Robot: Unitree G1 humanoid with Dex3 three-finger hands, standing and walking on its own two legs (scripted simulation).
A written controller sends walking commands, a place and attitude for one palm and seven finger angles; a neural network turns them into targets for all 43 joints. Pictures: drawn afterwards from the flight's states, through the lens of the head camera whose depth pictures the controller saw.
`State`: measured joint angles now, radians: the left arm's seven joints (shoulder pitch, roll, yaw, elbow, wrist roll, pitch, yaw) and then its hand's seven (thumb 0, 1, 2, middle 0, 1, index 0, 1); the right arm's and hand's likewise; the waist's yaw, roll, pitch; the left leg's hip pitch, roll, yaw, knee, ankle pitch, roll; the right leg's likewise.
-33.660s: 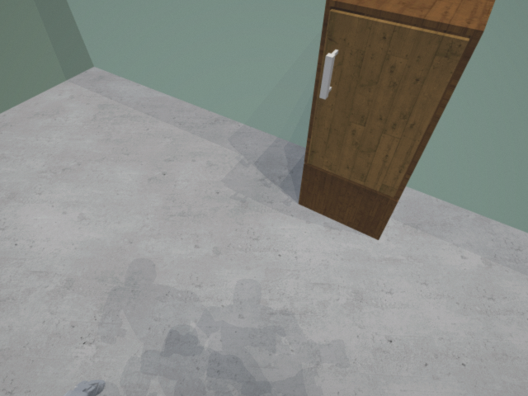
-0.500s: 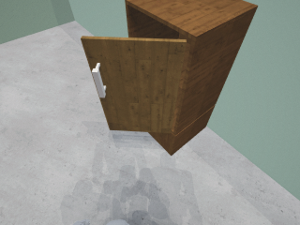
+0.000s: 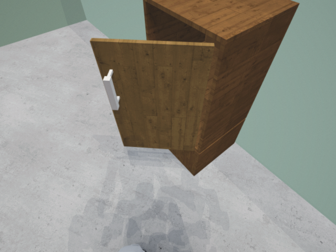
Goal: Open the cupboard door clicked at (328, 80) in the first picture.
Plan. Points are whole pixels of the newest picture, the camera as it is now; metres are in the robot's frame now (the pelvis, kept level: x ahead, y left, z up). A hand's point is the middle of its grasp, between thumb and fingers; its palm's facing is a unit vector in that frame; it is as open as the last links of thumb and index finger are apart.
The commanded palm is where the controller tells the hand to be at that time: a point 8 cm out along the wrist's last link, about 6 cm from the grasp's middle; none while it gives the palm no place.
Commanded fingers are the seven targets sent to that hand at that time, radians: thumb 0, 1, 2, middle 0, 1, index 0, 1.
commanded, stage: come to a stop and stand still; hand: left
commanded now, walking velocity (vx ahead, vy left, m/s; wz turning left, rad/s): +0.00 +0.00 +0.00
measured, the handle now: (113, 90) +0.61 +0.25 -0.02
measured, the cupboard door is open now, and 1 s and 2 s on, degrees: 46 46 46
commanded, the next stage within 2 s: look again from close up in 0.38 s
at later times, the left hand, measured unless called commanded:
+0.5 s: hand out of the picture +0.01 +0.17 -0.16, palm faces +0.00 -0.98 -0.22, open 7.3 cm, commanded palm none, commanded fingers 0.00 0.90 0.90 -0.20 -0.30 -0.20 -0.30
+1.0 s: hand out of the picture -0.01 +0.16 -0.16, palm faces +0.01 -0.98 -0.21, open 7.3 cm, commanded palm none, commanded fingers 0.00 0.90 0.90 -0.20 -0.30 -0.20 -0.30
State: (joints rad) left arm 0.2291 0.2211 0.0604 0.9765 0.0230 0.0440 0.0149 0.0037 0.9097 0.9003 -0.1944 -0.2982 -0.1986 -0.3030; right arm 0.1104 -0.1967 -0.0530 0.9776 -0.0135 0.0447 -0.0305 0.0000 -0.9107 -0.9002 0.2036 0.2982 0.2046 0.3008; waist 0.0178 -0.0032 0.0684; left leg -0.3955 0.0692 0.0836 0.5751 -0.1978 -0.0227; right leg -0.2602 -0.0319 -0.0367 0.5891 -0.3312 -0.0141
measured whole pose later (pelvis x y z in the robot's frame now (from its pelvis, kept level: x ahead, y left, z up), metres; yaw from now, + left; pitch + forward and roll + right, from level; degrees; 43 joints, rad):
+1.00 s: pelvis -0.02 -0.01 +0.01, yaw +0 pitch -1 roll +1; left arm 0.28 0.15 -0.01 1.10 0.01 -0.01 0.03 0.01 0.91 0.90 -0.20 -0.30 -0.20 -0.30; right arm 0.29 -0.16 0.01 1.10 -0.01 -0.02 -0.02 0.00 -0.91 -0.90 0.20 0.30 0.20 0.30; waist -0.01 0.02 0.03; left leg -0.18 0.00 0.05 0.45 -0.26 0.00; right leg -0.22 -0.01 -0.04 0.50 -0.27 -0.03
